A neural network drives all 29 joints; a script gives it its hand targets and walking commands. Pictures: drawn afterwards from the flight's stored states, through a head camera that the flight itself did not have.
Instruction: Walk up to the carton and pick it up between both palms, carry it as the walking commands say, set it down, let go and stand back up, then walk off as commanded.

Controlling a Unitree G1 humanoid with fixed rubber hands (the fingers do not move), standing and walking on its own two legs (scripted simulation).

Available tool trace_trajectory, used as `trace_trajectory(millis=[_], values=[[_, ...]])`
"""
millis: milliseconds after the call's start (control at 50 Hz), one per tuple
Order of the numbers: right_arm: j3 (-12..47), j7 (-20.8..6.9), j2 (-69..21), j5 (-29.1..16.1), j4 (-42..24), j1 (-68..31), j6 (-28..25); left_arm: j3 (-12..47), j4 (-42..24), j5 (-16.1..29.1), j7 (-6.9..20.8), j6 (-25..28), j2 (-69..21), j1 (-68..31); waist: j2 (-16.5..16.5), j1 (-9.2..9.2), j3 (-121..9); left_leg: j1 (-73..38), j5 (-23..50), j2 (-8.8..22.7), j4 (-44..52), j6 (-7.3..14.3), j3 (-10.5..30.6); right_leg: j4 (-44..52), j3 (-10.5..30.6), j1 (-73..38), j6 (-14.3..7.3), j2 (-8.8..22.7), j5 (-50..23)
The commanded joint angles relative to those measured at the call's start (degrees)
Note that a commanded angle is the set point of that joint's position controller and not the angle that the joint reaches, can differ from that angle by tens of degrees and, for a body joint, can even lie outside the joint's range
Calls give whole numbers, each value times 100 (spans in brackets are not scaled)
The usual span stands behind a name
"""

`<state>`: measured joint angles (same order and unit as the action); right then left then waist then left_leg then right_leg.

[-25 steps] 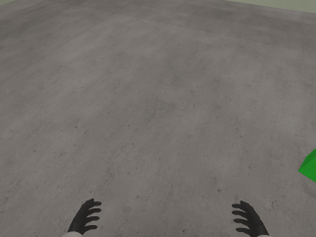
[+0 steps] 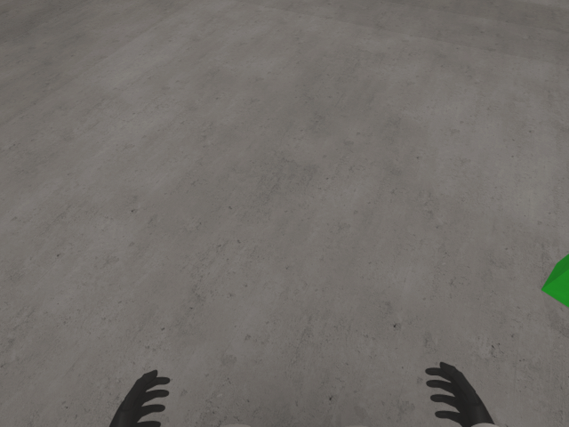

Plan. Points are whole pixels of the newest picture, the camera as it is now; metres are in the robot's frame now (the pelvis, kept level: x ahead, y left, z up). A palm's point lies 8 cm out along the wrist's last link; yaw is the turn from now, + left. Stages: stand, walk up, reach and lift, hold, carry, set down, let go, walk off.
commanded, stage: stand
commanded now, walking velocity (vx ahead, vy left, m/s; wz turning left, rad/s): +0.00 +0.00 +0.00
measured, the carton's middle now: out of the picture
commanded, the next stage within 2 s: walk up in 1.70 s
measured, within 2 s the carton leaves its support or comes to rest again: neither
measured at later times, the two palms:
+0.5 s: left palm out of the picture +0.12 +0.25 -0.10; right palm (480, 424) +0.14 -0.25 -0.09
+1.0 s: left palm out of the picture +0.10 +0.26 -0.10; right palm out of the picture +0.12 -0.25 -0.10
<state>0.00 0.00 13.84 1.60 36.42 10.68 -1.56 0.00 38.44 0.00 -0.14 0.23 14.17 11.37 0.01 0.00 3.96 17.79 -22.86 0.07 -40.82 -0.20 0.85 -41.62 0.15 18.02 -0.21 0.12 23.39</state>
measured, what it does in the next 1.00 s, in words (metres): stands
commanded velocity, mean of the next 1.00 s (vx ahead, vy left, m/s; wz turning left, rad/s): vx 0.00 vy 0.00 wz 0.00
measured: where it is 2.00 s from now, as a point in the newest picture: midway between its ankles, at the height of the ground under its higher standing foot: outside the picture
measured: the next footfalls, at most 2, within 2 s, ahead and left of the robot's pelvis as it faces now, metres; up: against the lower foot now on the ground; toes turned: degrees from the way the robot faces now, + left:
none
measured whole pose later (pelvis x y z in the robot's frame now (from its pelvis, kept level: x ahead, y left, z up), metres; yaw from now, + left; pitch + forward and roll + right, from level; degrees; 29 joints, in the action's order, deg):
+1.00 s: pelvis -0.01 +0.00 +0.00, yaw +0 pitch -1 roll +0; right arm 0.0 0.0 15.5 1.6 42.7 10.2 -2.2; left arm 0.0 44.8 0.0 -0.2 1.2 15.2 11.4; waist 0.0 0.0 2.6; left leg 18.1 -21.8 0.1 -40.8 -0.2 0.8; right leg -40.9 0.2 18.0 -0.2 0.1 22.0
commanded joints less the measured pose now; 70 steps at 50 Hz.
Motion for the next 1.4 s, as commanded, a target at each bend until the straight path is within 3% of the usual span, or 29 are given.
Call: trace_trajectory(millis=[0, 40, 80, 120, 180, 240, 260, 320, 380, 420, 540, 640, 740, 800, 820, 840, 880, 920, 960, 1020, 1100, 1120, 1160, 1220, 1240, 1280, 1320, 1340, 1380], values=[[-529, 137, 1520, 24, -312, -282, -152, -607, -294, -119, -94, 272, 1521, -192, -100, -93, -873, -316, 2089, 508, 375, 534, 394, 519, 530, -293, -485, 500, -2246], [-518, 139, 1471, 11, -243, -124, -177, -576, -336, -124, -104, 265, 1428, -337, -282, -51, -778, -105, 1901, 503, 470, 518, 492, 583, 617, -270, -479, 540, -2112], [-540, 156, 1465, -35, -277, -309, -134, -568, -215, -164, -83, 318, 1564, -273, 262, 33, -872, -259, 1760, 496, 341, 512, 338, 649, 585, -308, -502, 527, -2209], [-464, 122, 1426, -18, -237, -354, -93, -534, -235, -97, -59, 293, 1505, -316, -179, -42, -909, -128, 1739, 510, 460, 517, 348, 623, 667, -395, -503, 592, -2023], [-501, 118, 1500, -7, -229, -459, -202, -567, -229, -216, -93, 253, 1536, -612, 133, 28, -771, -257, 1442, 480, 583, 560, 359, 717, 535, -88, -561, 475, -1710], [-608, 65, 1709, 10, -207, -269, -224, -608, -160, -168, -70, 296, 1642, -369, -132, 28, -809, -231, 1502, 465, 489, 517, 378, 731, 618, -169, -477, 516, -1894], [-483, 64, 1366, -36, -221, -248, -193, -621, -162, -154, -91, 299, 1659, -452, 118, 61, -680, -198, 1565, 446, 560, 508, 328, 768, 627, -149, -458, 513, -1737], [-476, 81, 1517, -50, -87, -237, -179, -576, -91, -137, -75, 306, 1656, -377, -300, -41, -579, -260, 1667, 487, 602, 503, 352, 758, 714, -120, -522, 556, -1767], [-499, 82, 1444, -48, -221, -371, -271, -571, -115, -121, -57, 310, 1586, -462, 29, -26, -904, -303, 1843, 604, 670, 530, 447, 819, 582, -450, -522, 527, -1961], [-498, 87, 1536, -54, -61, -319, -282, -566, 38, -132, -41, 314, 1622, -289, -338, -13, -814, -243, 2100, 496, 574, 508, 509, 636, 630, -352, -556, 536, -2200], [-537, 103, 1593, -25, -6, -362, -221, -550, 77, -142, -54, 319, 1641, -370, 70, -24, -911, -242, 1902, 501, 557, 498, 458, 779, 650, -631, -502, 595, -2397], [-482, 71, 1535, -89, 148, -359, -268, -557, 169, -88, -35, 368, 1576, -400, -282, -117, -790, -348, 1967, 539, 685, 497, 507, 796, 692, -261, -517, 548, -1948], [-544, 81, 1599, -112, 180, -410, -234, -598, 274, -145, -86, 317, 1722, -300, 56, 40, -1005, -391, 1970, 536, 465, 495, 440, 867, 717, -441, -524, 556, -2403], [-504, 116, 1558, -79, 330, -376, -194, -601, 253, -170, -81, 377, 1683, -415, -161, -85, -945, -461, 2043, 543, 645, 542, 480, 699, 599, -464, -516, 500, -2272], [-485, 114, 1525, -73, 198, -352, -199, -511, 326, -87, -83, 370, 1631, -353, -382, 96, -882, -454, 2347, 541, 461, 558, 421, 774, 731, -392, -504, 574, -2517], [-490, 121, 1606, -54, 258, -269, -221, -580, 323, -70, -89, 409, 1639, -301, -290, -46, -922, -558, 1965, 517, 615, 538, 468, 812, 821, -385, -533, 543, -2290], [-430, 86, 1496, -36, 344, -258, -213, -543, 330, -101, -92, 338, 1682, -457, 55, 20, -665, -279, 1858, 573, 663, 590, 629, 785, 748, -312, -526, 535, -2086], [-445, 98, 1636, -97, 371, -316, -203, -573, 376, -129, -103, 306, 1623, -452, -294, -7, -797, -256, 1901, 519, 807, 489, 542, 916, 586, -457, -468, 491, -1972], [-469, 86, 1727, -76, 419, -250, -198, -621, 446, -110, -91, 268, 1808, -382, -148, 11, -672, -420, 1823, 505, 765, 487, 453, 896, 706, -190, -540, 532, -1870], [-453, 101, 1690, -34, 512, -398, -204, -573, 443, -152, -69, 307, 1704, -411, -437, 3, -531, -151, 1415, 611, 970, 499, 649, 938, 575, -304, -520, 460, -1622], [-449, 50, 1619, -69, 496, -488, -220, -486, 462, -135, -47, 333, 1507, -554, 179, 15, -387, 153, 672, 559, 1097, 530, 747, 1161, 756, -305, -432, 489, -1021], [-496, 51, 1732, -59, 594, -485, -194, -516, 580, -122, -20, 359, 1678, -307, -183, -70, -412, -114, 894, 454, 1022, 511, 658, 1301, 920, -174, -488, 587, -1091], [-470, 72, 1712, -37, 537, -323, -165, -494, 570, -175, -49, 332, 1599, -482, -109, 145, -641, -403, 1109, 481, 953, 427, 576, 1205, 875, -95, -493, 641, -1104], [-491, 91, 1851, -53, 636, -459, -250, -407, 627, -66, -10, 268, 1376, -381, -132, -70, -606, -207, 1379, 701, 1216, 524, 961, 961, 545, -323, -352, 420, -1434], [-462, 66, 1709, -60, 683, -483, -259, -438, 643, -108, -27, 302, 1488, -395, -591, -68, -465, -119, 1342, 601, 1180, 459, 776, 1027, 592, -362, -344, 433, -1380], [-416, 48, 1613, -82, 743, -552, -273, -528, 726, -133, -32, 307, 1675, -618, -11, 18, -464, -34, 1342, 601, 1145, 471, 750, 1153, 666, -491, -376, 460, -1646], [-493, 45, 1691, -65, 639, -572, -190, -483, 728, -140, -42, 279, 1626, -553, -357, 74, -682, -237, 1028, 528, 973, 447, 610, 1214, 845, -317, -445, 567, -1331], [-449, 43, 1571, -58, 699, -557, -178, -497, 678, -132, -12, 315, 1640, -659, -96, 47, -615, -213, 1126, 432, 980, 379, 556, 1200, 808, -203, -416, 578, -1150], [-446, 48, 1677, -94, 805, -508, -186, -432, 806, -158, -20, 304, 1631, -548, -208, 52, -537, -250, 944, 581, 1095, 441, 775, 1331, 775, -247, -434, 484, -1015]])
